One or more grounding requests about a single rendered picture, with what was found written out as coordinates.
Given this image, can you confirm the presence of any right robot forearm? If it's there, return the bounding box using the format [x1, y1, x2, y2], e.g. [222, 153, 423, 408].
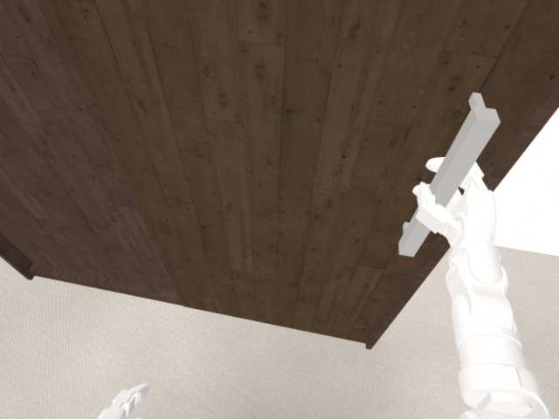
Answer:
[445, 240, 552, 419]

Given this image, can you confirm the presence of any left robot hand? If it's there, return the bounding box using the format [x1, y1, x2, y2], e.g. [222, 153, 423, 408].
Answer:
[98, 384, 148, 419]

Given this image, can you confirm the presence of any handle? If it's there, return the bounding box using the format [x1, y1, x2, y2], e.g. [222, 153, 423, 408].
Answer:
[398, 93, 500, 257]

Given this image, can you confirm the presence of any wardrobe door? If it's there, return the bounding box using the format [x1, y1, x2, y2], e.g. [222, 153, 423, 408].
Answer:
[0, 0, 176, 292]
[38, 0, 559, 344]

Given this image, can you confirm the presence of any right robot hand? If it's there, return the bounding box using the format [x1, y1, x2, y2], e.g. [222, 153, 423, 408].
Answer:
[412, 157, 497, 251]

